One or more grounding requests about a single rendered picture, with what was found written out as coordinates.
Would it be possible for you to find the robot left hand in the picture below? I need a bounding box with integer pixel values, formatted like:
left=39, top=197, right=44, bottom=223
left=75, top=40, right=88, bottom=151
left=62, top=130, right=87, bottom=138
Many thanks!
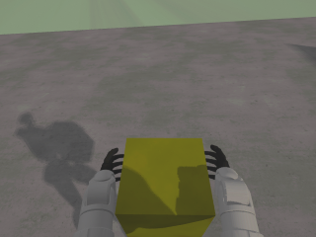
left=101, top=148, right=124, bottom=182

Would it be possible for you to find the robot right hand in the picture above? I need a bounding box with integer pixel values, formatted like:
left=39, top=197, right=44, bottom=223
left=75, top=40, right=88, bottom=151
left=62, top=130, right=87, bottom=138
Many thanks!
left=204, top=144, right=230, bottom=180

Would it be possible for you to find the carton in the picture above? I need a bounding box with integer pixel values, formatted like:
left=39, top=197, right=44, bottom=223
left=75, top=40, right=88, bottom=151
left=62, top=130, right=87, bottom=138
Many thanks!
left=115, top=138, right=216, bottom=237

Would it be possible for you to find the left robot forearm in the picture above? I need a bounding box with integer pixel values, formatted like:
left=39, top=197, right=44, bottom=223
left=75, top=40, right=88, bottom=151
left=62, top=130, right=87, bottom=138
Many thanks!
left=72, top=170, right=117, bottom=237

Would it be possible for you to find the right robot forearm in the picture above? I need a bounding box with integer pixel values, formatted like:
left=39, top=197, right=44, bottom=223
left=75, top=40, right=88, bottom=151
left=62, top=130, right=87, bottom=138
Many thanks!
left=214, top=167, right=264, bottom=237

